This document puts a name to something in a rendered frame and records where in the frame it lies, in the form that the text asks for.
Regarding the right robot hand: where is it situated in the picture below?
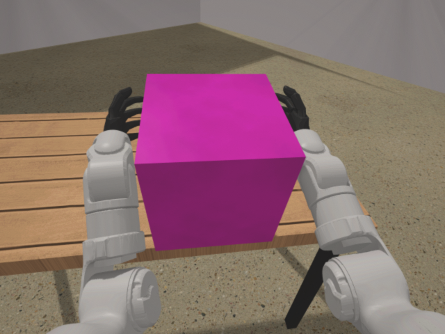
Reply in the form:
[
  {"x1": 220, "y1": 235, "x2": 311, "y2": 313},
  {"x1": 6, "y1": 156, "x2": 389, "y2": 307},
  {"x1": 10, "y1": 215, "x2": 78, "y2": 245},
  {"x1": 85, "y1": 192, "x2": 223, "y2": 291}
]
[{"x1": 275, "y1": 86, "x2": 310, "y2": 132}]

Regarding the left robot hand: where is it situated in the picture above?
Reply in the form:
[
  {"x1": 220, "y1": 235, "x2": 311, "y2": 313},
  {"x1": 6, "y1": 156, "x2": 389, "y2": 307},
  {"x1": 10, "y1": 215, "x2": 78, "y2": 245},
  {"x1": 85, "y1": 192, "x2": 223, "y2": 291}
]
[{"x1": 104, "y1": 87, "x2": 144, "y2": 141}]

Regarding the robot left upper arm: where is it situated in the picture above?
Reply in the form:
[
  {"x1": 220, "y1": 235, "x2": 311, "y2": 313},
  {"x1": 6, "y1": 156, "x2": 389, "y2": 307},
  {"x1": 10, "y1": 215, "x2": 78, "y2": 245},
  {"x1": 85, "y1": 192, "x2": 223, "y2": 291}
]
[{"x1": 47, "y1": 267, "x2": 161, "y2": 334}]

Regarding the left robot forearm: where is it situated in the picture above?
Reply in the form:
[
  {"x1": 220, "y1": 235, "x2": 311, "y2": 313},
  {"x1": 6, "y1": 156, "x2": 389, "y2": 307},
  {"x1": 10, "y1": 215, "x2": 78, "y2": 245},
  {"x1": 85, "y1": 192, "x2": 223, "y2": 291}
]
[{"x1": 79, "y1": 130, "x2": 146, "y2": 322}]

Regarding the right robot forearm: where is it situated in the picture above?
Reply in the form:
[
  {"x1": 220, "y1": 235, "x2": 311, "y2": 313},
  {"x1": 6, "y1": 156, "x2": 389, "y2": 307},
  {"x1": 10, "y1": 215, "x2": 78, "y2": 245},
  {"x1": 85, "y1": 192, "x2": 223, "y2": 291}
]
[{"x1": 294, "y1": 129, "x2": 410, "y2": 299}]

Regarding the table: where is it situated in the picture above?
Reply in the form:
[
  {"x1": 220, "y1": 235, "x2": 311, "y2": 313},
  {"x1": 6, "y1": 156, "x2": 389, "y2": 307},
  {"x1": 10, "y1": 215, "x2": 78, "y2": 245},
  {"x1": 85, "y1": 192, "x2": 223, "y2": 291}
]
[{"x1": 0, "y1": 112, "x2": 378, "y2": 329}]

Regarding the carton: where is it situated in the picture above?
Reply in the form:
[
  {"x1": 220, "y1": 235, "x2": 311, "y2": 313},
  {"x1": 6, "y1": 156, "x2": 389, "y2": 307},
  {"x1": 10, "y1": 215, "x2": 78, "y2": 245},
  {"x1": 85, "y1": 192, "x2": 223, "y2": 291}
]
[{"x1": 134, "y1": 74, "x2": 306, "y2": 251}]

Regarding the robot right upper arm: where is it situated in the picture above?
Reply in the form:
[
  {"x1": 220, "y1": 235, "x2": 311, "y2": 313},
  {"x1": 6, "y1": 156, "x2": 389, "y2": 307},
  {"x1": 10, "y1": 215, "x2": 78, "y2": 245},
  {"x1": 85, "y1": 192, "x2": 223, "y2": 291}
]
[{"x1": 323, "y1": 250, "x2": 445, "y2": 334}]

